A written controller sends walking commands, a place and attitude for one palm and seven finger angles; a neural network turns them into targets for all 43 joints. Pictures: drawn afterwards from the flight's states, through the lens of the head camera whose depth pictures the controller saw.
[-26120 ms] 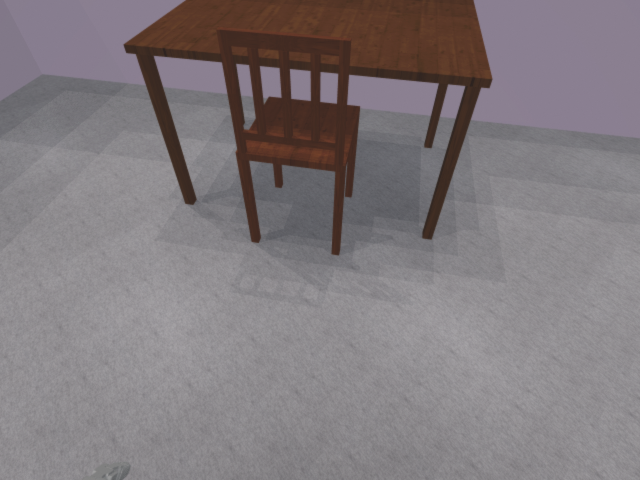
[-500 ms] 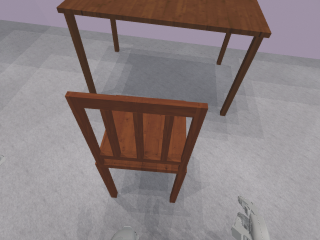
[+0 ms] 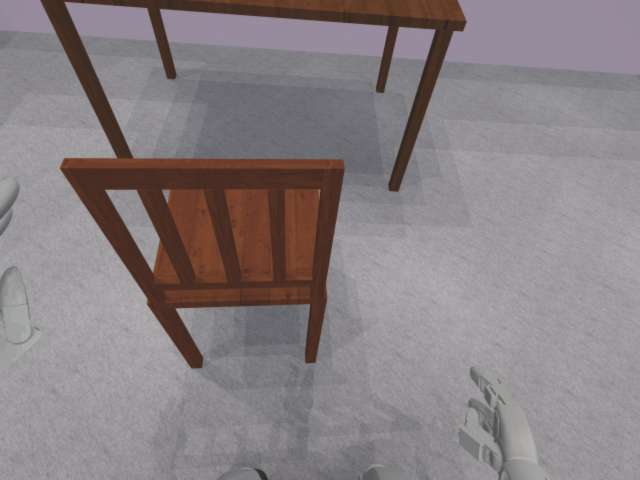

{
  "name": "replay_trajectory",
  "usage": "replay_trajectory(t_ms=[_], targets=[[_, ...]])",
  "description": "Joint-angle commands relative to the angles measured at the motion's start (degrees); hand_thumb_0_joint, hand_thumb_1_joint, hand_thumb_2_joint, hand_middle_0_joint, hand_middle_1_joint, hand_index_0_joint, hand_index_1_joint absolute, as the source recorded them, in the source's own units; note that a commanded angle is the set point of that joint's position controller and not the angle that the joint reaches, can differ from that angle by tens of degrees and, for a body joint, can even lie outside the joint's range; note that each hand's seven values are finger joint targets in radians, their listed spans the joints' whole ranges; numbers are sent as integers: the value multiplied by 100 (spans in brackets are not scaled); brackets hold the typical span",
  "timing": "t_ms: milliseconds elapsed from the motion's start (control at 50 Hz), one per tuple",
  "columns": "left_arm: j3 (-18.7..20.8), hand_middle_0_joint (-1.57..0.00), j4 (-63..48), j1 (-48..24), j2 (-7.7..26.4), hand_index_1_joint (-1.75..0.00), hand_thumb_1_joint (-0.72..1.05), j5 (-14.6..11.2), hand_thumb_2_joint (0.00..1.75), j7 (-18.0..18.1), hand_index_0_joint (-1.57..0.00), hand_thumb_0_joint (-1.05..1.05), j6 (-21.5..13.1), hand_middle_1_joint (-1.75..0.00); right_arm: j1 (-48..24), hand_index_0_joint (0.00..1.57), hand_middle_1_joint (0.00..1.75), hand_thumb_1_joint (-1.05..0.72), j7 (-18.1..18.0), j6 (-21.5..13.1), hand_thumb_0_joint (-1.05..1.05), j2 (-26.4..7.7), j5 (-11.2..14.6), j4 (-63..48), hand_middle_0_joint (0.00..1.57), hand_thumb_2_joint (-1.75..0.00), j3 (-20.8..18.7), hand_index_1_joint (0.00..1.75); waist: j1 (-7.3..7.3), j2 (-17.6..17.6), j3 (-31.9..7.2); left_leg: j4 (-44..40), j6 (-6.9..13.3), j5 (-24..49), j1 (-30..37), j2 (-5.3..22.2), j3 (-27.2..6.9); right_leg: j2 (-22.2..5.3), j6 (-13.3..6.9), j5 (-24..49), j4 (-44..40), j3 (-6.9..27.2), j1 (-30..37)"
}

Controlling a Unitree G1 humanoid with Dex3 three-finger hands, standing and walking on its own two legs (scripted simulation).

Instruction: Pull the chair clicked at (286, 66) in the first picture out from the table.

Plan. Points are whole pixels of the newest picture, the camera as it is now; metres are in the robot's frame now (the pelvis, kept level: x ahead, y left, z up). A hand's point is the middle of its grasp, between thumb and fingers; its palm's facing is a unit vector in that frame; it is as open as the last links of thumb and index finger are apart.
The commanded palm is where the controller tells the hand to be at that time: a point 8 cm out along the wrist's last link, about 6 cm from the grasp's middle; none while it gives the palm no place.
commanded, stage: stop stepping back and stand still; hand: left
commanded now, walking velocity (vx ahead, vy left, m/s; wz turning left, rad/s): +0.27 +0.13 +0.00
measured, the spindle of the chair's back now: (225, 239) +0.48 +0.18 -0.09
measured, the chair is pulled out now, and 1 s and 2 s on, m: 0.60 0.60 0.60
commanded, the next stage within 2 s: let the arm hang, fingers relaxed in 0.56 s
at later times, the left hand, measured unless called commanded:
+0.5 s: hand out of the picture +0.16 +0.26 +0.18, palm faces +0.41 -0.74 -0.54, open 7.4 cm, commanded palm +0.10 +0.31 +0.18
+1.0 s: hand out of the picture +0.01 +0.17 -0.17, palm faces +0.14 -0.98 -0.15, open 6.7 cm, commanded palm none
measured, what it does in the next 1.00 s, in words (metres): steps on the spot: right foot, then left foot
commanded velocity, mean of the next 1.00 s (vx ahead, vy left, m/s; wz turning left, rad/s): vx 0.04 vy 0.04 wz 0.00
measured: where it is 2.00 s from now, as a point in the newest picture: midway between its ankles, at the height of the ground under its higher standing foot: outside the picture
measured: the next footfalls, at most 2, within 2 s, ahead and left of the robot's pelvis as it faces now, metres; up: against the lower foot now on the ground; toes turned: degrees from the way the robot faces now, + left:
right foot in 0.04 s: +0.04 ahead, -0.14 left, +0.00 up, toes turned -3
left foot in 0.32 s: -0.02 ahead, +0.10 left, +0.00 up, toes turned +5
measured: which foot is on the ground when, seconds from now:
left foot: down 0.00-0.08, up 0.10-0.30, down 0.32-1.00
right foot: up 0.00-0.02, down 0.04-1.00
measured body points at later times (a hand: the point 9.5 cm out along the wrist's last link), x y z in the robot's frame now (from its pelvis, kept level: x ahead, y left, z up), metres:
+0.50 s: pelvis -0.02 +0.00 +0.00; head -0.01 +0.01 +0.45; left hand +0.13 +0.30 +0.21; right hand +0.13 -0.25 -0.08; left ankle -0.06 +0.10 -0.74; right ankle +0.00 -0.14 -0.74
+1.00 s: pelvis -0.04 -0.01 +0.00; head -0.02 +0.03 +0.44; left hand +0.00 +0.22 -0.16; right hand +0.02 -0.24 -0.13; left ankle -0.06 +0.10 -0.74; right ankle +0.00 -0.14 -0.74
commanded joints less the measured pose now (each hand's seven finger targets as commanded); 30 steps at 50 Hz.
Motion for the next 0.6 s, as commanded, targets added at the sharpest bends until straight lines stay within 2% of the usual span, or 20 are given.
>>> replay_trajectory(t_ms=[0,20,40,60,80,100,120,140,180,240,280,320,340,360,400,440,480,500,560,580], targets=[[1000,-20,-540,224,857,-30,90,-21,90,263,-20,0,-215,-30,27,20,30,-90,-147,-147,0,-918,49,-628,20,-90,-183,30,7,1303,-1011,-533,354,-2067,-805,562,-661,-152,62,828,-1662,-254,1925],[1052,-20,-224,99,921,-30,90,12,90,284,-20,0,-235,-30,50,20,30,-90,-167,-161,0,-915,21,-577,20,-90,-184,30,6,890,-986,-154,238,-2318,-880,311,-472,-327,-5,805,-1966,-72,1974],[1058,-20,31,-106,949,-30,90,29,90,293,-20,0,-248,-30,77,20,30,-90,-174,-158,0,-906,8,-559,20,-90,-194,30,-29,190,-897,627,89,-2297,-679,-34,-222,-734,-216,446,-2402,467,1418],[1090,-20,272,-215,1099,-30,90,28,90,282,-20,0,-248,-30,78,20,30,-90,-169,-151,0,-905,-26,-549,20,-90,-168,30,-69,-318,-728,1595,43,-2004,-432,-262,-268,-1339,-491,-33,-2927,1292,606],[818,-20,479,-349,814,-30,90,25,90,239,-20,0,-142,-30,245,20,30,-90,-172,-105,0,-960,33,-457,20,-90,-297,30,-58,-1304,-802,2523,-3,-1819,1,-378,-319,-1749,-681,-1356,-3375,1918,-272],[604,-20,582,-424,668,-30,90,39,90,223,-20,0,-70,-30,156,20,30,-90,-171,-54,0,-1013,7,-437,20,-90,-333,30,-72,-1562,-547,3115,18,-1504,-19,-390,-427,-1937,-805,-1750,-3605,2164,-688],[499,-20,673,-536,566,-30,90,63,90,207,-20,0,-57,-30,147,20,30,-90,-161,-21,0,-1046,-14,-356,20,-90,-311,30,-141,-1467,-449,3324,48,-1265,-26,-314,-494,-1937,-839,-1573,-3511,1930,-813],[493,-20,875,-603,561,-30,90,70,90,201,-20,0,-46,-30,100,20,30,-90,-162,-3,0,-953,-56,-286,20,-90,-210,30,-170,-1237,-564,3052,69,-1195,-25,-236,-437,-1782,-738,-1285,-3244,1408,-588],[327,-20,801,-910,509,-30,90,142,90,216,-20,0,-88,-30,-127,20,30,-90,-206,-18,0,-877,-81,-348,20,-90,-124,30,-104,-680,-586,1831,175,-1342,99,-206,-259,-1561,-588,-893,-2974,951,-136],[232,-20,294,-1127,539,-30,90,240,90,313,-20,0,-265,-30,-66,20,30,-90,-254,-206,0,-890,-147,-319,20,-90,-170,30,3,-610,-622,-160,310,-1386,394,-354,-64,-1342,-447,-534,-2748,799,695],[320,-20,-496,-1082,709,-30,90,227,90,362,-20,0,-404,-30,-7,20,30,-90,-277,-330,0,-951,-168,-392,20,-90,-222,30,38,227,-656,-1293,391,-823,513,-175,-359,-1055,-350,430,-2046,672,1286],[512,-20,-1026,-776,849,-30,90,272,90,348,-20,0,-452,-30,17,20,30,-90,-198,-410,0,-1025,-101,-563,20,-90,-284,30,152,1544,-934,-1161,586,831,874,593,-1136,-436,-102,1221,-882,45,1097],[627,-20,-916,-386,912,-30,90,276,90,306,-20,0,-414,-30,101,20,30,-90,-132,-393,0,-954,-57,-533,20,-90,-288,30,187,1591,-1192,-953,557,1414,1083,695,-1115,-353,-64,867,-729,-116,914],[855,-20,-1001,-292,1168,-30,90,272,90,280,-20,0,-416,-30,33,20,30,-90,-115,-394,0,-834,-90,-498,20,-90,-229,30,174,2201,-1146,-1016,550,1507,1066,673,-1108,-362,-18,480,-716,-203,787],[785,-20,-936,-397,918,-30,90,248,90,279,-20,0,-479,-30,53,20,30,-90,-91,-402,0,-860,-70,-500,20,-90,-206,30,127,1876,-790,-710,457,1539,402,608,-958,-335,-87,896,-1342,-190,1344],[765,-20,-342,-364,739,-30,90,163,90,262,-20,0,-496,-30,200,20,30,-90,-40,-361,0,-922,-18,-407,20,-90,-241,30,50,910,-914,-99,251,1557,156,323,-672,-488,-195,2871,-1753,39,2056],[629,-20,202,-223,524,-30,90,63,90,231,-20,0,-464,-30,330,20,30,-90,-41,-297,0,-971,37,-382,20,-90,-322,30,-46,102,-1063,-119,78,818,158,96,-471,-629,-274,3428,-1614,346,2116],[565,-20,458,-168,404,-30,90,27,90,223,-20,0,-424,-30,353,20,30,-90,-42,-245,0,-1019,41,-393,20,-90,-336,30,-50,-54,-1013,-261,68,684,249,71,-503,-599,-291,3190,-1620,399,1949],[442,-20,747,-318,341,-30,90,13,90,178,-20,0,-335,-30,161,20,30,-90,-66,-136,0,-974,56,-392,20,-90,-252,30,12,505,-753,-834,191,629,236,326,-591,-376,-69,2404,-1596,115,1758],[377,-20,722,-453,312,-30,90,30,90,189,-20,0,-310,-30,98,20,30,-90,-82,-111,0,-949,31,-447,20,-90,-211,30,9,434,-745,-878,206,567,181,367,-652,-365,-38,2297,-1599,120,1810]])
